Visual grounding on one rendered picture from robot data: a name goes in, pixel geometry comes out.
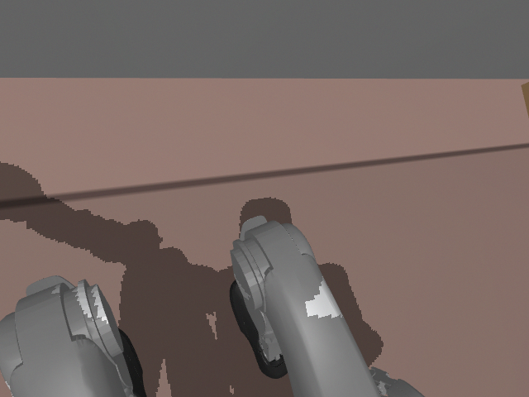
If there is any right robot hand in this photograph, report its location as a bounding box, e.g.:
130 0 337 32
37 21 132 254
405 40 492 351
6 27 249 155
369 366 425 397

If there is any left robot foot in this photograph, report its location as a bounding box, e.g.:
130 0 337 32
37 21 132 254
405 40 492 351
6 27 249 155
118 328 147 397

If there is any right robot foot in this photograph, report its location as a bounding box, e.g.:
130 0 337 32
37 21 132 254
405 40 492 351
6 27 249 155
230 280 288 379

